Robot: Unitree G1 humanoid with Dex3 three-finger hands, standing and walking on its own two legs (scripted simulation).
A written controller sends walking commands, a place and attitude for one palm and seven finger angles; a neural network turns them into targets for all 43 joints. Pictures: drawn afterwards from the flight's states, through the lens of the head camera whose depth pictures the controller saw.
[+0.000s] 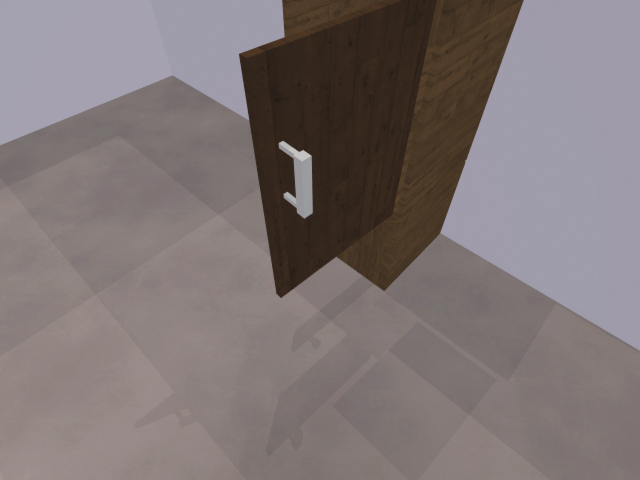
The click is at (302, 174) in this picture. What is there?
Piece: cupboard door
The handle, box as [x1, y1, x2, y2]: [279, 141, 312, 218]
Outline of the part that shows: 282,141 279,143 279,148 294,159 296,197 295,198 288,192 283,194 284,197 297,208 297,212 304,218 312,212 311,156 303,150 299,152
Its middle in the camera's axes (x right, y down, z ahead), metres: -0.05 -0.10 +0.68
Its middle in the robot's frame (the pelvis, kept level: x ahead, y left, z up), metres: +0.58 +0.08 +0.03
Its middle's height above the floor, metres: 0.80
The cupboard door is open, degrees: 86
